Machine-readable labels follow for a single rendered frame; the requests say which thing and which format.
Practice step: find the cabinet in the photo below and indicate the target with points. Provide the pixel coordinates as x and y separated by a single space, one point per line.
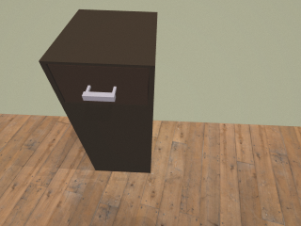
116 137

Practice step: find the drawer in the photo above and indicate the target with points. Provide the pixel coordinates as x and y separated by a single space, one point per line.
132 83

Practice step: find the handle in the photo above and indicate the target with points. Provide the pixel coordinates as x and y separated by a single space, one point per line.
99 96

